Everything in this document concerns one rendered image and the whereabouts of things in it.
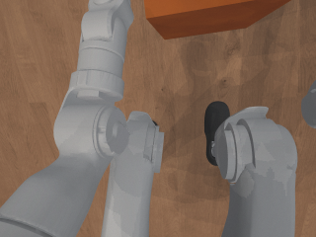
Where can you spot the robot right upper arm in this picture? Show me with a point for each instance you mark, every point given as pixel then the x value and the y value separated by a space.
pixel 308 106

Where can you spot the robot left upper arm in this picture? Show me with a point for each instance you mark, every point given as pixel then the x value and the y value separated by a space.
pixel 55 201

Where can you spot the right robot thigh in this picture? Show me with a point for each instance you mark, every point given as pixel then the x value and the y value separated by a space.
pixel 251 154

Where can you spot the left robot forearm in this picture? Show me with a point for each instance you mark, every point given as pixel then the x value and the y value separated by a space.
pixel 98 77

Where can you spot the carton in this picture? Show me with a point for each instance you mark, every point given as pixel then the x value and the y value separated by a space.
pixel 174 19

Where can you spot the right robot shin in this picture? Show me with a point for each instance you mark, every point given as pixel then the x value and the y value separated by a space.
pixel 258 112

